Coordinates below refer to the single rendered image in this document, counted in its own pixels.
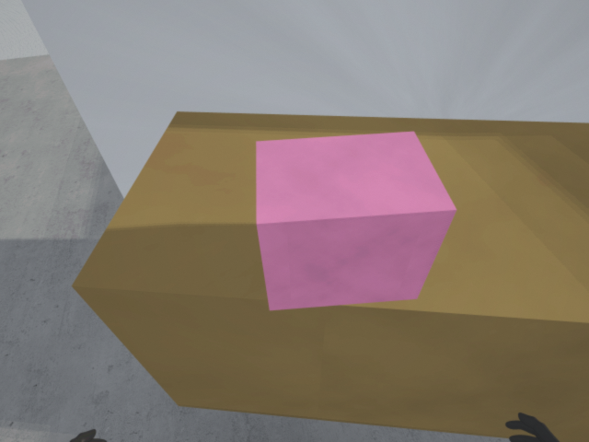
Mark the right robot hand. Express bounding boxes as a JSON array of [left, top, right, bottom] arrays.
[[505, 413, 560, 442]]

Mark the pedestal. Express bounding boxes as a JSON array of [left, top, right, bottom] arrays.
[[72, 111, 589, 442]]

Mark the carton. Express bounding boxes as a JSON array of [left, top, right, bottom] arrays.
[[256, 132, 456, 310]]

